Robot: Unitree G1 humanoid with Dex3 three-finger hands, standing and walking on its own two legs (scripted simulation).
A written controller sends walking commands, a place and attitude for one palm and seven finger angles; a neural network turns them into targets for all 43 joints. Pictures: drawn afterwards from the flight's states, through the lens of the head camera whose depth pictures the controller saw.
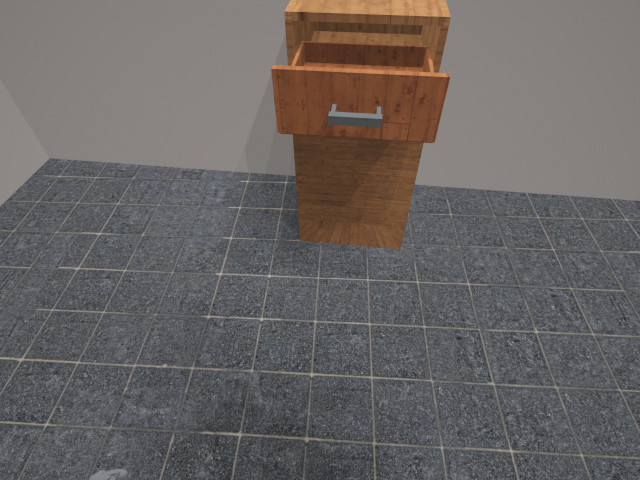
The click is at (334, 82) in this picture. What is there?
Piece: drawer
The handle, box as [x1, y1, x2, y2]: [328, 104, 382, 127]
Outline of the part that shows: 328,114 328,124 377,127 381,126 382,114 380,113 380,107 378,106 375,114 336,112 336,104 332,104 331,110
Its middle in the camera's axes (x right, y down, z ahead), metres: +0.08 -0.28 +0.87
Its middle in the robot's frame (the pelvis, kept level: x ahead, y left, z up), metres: +0.85 -0.03 +0.03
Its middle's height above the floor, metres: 0.80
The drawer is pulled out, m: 0.29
